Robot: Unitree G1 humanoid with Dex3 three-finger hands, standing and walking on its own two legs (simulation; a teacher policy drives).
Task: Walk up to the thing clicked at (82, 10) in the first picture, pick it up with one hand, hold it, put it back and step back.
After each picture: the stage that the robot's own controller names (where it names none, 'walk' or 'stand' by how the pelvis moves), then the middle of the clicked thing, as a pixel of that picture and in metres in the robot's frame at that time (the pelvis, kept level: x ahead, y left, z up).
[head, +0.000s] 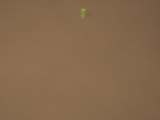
stand; (83, 13) +2.01 -0.01 -0.72
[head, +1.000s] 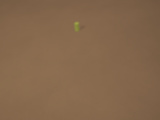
walk; (76, 26) +1.88 +0.20 -0.71
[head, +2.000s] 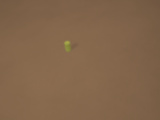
walk; (67, 46) +1.35 +0.29 -0.72
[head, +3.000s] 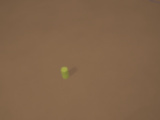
walk; (64, 72) +0.92 +0.25 -0.72
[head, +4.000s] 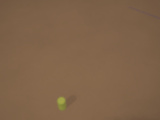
walk; (61, 103) +0.60 +0.20 -0.70
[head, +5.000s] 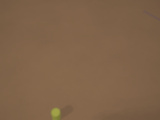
stand; (56, 114) +0.45 +0.17 -0.69
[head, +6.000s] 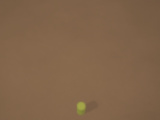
stand; (81, 108) +0.47 +0.02 -0.69
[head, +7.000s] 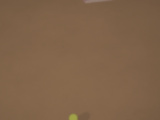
stand; out of the picture +0.48 +0.09 -0.72
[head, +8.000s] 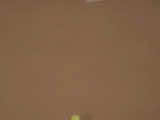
stand; out of the picture +0.46 +0.08 -0.73
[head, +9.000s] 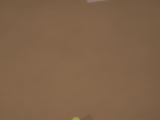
stand; out of the picture +0.45 +0.08 -0.73
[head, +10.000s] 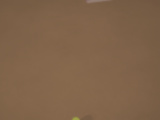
stand; out of the picture +0.45 +0.08 -0.73
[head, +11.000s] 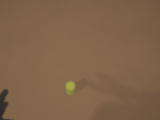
go down; (70, 88) +0.49 +0.06 -0.59
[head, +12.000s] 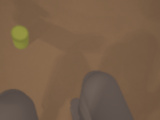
go down; (20, 38) +0.55 +0.14 -0.31
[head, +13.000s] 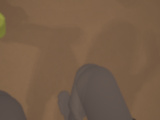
close in; out of the picture +0.55 +0.16 -0.28
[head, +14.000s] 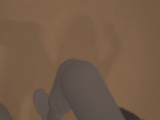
close in; out of the picture +0.53 +0.20 -0.28
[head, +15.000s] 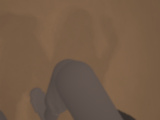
close; out of the picture +0.53 +0.20 -0.30
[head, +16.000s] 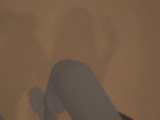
close; out of the picture +0.53 +0.20 -0.29
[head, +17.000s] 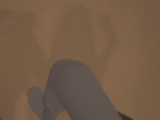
close in; out of the picture +0.53 +0.20 -0.29
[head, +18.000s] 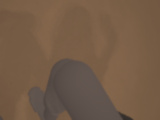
close in; out of the picture +0.53 +0.20 -0.29
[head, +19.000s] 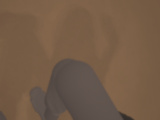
close in; out of the picture +0.53 +0.20 -0.29
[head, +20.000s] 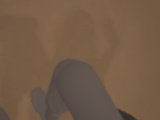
close in; out of the picture +0.53 +0.20 -0.29
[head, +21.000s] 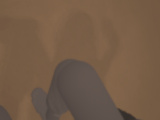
close in; out of the picture +0.53 +0.20 -0.28
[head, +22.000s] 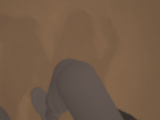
close in; out of the picture +0.53 +0.20 -0.28
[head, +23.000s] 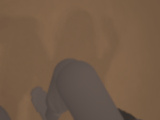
close in; out of the picture +0.53 +0.20 -0.28
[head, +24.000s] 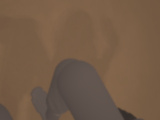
close in; out of the picture +0.53 +0.20 -0.28
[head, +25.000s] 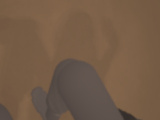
close in; out of the picture +0.54 +0.20 -0.28
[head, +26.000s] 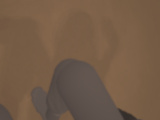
close in; out of the picture +0.54 +0.20 -0.28
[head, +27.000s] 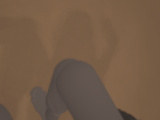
close in; out of the picture +0.53 +0.20 -0.28
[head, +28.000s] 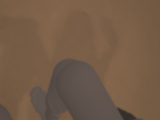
close in; out of the picture +0.54 +0.20 -0.28
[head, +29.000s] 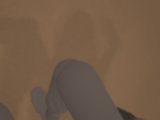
close in; out of the picture +0.53 +0.20 -0.28
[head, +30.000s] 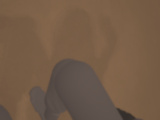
close in; out of the picture +0.53 +0.20 -0.29
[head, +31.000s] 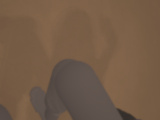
close in; out of the picture +0.53 +0.20 -0.28
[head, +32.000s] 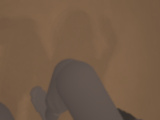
close in; out of the picture +0.53 +0.20 -0.28
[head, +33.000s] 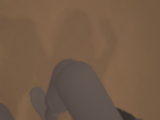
close in; out of the picture +0.53 +0.20 -0.28
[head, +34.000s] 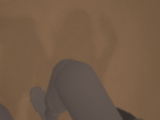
close in; out of the picture +0.53 +0.20 -0.29
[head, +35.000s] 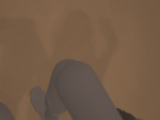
close in; out of the picture +0.53 +0.20 -0.28
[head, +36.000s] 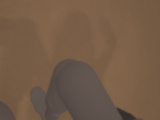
close in; out of the picture +0.53 +0.20 -0.28
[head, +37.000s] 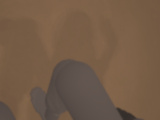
close in; out of the picture +0.54 +0.20 -0.29
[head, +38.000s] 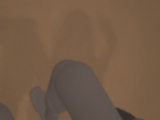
close in; out of the picture +0.53 +0.20 -0.29
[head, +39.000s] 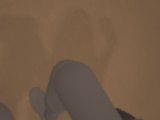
close; out of the picture +0.53 +0.20 -0.29
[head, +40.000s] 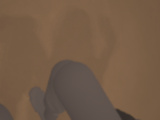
close; out of the picture +0.53 +0.20 -0.29
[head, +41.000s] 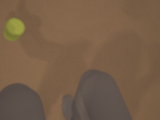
stand; (13, 30) +0.53 +0.16 -0.30
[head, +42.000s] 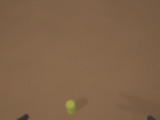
stand; (70, 107) +0.49 +0.06 -0.63
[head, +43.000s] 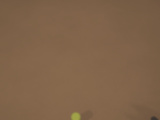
stand; (75, 119) +0.47 +0.05 -0.66
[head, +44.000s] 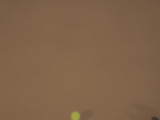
stand; (75, 118) +0.46 +0.05 -0.66
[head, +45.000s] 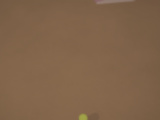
stand; out of the picture +0.48 +0.03 -0.72
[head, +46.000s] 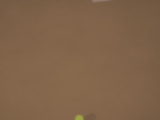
stand; out of the picture +0.46 +0.06 -0.73
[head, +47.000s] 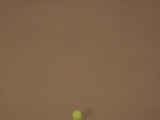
walk; (77, 117) +0.46 +0.07 -0.72
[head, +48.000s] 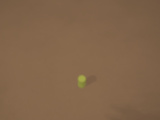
walk; (81, 81) +0.67 +0.03 -0.70
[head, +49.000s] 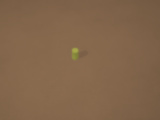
walk; (75, 54) +1.02 +0.08 -0.71
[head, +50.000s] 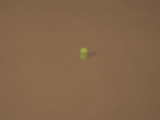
stand; (83, 53) +1.08 +0.04 -0.70
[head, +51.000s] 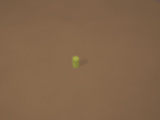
stand; (75, 62) +1.05 +0.07 -0.73
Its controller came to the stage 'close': yes
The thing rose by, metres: 0.00
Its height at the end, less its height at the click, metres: +0.00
